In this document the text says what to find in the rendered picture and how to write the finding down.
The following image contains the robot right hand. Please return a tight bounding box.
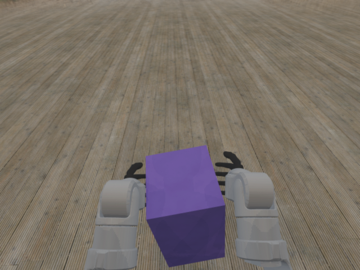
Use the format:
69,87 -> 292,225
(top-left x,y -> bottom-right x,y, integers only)
215,151 -> 244,195

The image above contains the carton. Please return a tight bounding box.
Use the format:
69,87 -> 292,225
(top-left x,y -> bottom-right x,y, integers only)
146,145 -> 226,267

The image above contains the robot left hand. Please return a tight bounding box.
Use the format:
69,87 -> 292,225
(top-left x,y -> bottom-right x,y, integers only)
124,163 -> 146,207

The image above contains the left robot forearm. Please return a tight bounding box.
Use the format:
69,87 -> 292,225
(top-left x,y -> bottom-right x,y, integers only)
84,178 -> 146,270

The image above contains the right robot forearm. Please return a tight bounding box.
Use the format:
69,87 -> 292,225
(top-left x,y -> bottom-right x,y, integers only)
225,168 -> 293,270

